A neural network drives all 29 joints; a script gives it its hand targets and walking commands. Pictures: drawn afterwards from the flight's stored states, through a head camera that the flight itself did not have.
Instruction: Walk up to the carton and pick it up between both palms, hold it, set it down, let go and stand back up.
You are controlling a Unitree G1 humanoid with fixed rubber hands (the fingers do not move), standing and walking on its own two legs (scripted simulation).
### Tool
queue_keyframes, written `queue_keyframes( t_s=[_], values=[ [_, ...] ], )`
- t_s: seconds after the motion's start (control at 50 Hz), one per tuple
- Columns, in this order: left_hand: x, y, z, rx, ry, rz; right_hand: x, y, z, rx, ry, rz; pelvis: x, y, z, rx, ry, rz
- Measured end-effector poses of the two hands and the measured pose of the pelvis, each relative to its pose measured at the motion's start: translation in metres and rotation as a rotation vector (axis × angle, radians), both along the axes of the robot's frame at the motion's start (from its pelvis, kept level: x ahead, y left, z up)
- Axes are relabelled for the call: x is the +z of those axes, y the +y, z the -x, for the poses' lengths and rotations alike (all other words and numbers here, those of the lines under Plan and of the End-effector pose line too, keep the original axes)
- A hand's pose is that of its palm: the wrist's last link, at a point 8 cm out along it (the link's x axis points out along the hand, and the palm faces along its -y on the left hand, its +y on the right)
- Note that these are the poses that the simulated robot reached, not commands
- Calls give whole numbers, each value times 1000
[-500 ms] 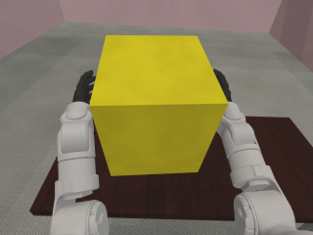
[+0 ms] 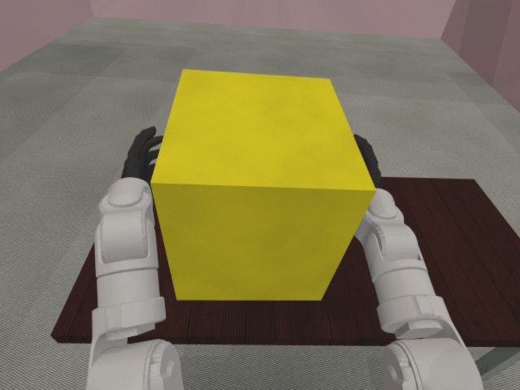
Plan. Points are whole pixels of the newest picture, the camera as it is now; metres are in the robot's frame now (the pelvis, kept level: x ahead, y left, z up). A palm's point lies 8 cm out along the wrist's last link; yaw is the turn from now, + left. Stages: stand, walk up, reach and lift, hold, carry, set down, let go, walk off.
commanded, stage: hold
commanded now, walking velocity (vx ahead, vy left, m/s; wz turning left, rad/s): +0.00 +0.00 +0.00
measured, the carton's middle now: (254, 188) +0.40 +0.00 +0.13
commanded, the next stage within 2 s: none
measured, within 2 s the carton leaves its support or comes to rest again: neither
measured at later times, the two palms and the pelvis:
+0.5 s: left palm (135, 196) +0.35 +0.17 +0.16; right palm (359, 187) +0.36 -0.16 +0.16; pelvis +0.01 -0.01 +0.00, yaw +1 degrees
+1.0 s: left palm (141, 172) +0.37 +0.16 +0.19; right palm (366, 170) +0.38 -0.17 +0.18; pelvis +0.01 -0.01 +0.00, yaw +1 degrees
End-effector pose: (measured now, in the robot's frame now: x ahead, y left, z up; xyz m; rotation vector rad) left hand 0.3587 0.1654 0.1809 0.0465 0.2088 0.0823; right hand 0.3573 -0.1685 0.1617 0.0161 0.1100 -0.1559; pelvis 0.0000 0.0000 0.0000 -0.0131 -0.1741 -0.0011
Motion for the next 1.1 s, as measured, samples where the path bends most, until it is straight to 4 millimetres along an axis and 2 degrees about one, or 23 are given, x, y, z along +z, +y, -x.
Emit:
queue_keyframes(
  t_s=[0.06,0.1,0.22,0.28,0.34,0.42,0.48,0.54,0.64,0.7,0.76,0.84,0.9,1.04,1.1],
  values=[
    [-10,-6,-5,-10,15,17,-9,-6,0,-13,15,0,-1,0,2,-12,17,-4],
    [-8,-7,-7,-5,-9,23,-6,-7,-3,-12,-10,-3,-1,-2,2,-13,34,-6],
    [20,-4,-10,35,-110,-5,28,-4,-22,29,-110,-3,0,-8,-9,4,59,1],
    [26,-1,-8,52,-111,-15,38,-1,-26,49,-112,11,1,-11,-15,15,39,5],
    [16,1,-4,50,-64,-8,32,1,-23,52,-69,23,1,-13,-17,23,14,7],
    [-9,4,2,40,14,21,7,3,-15,41,10,19,1,-14,-15,23,0,5],
    [-19,6,7,36,21,37,-4,6,-8,33,18,4,0,-14,-11,23,7,3],
    [-15,9,10,33,-25,38,0,9,-4,29,-28,-9,0,-12,-6,23,18,3],
    [11,12,11,33,-113,10,23,12,-3,28,-114,-18,0,-9,1,24,28,3],
    [21,8,9,29,-115,-8,29,8,-4,24,-115,-8,0,-6,2,21,22,1],
    [19,2,3,23,-69,-17,22,2,-6,18,-69,-2,0,-5,3,9,12,-2],
    [6,-7,-7,13,0,-12,4,-6,-10,9,-1,2,0,-6,1,-5,14,-7],
    [0,-9,-12,13,-1,5,-1,-8,-14,7,-3,0,0,-9,-3,-4,31,-7],
    [11,1,-7,41,-99,11,25,1,-21,36,-101,-3,1,-15,-12,19,35,2],
    [10,6,-2,54,-88,6,27,7,-21,49,-90,13,1,-15,-14,24,19,3]
  ],
)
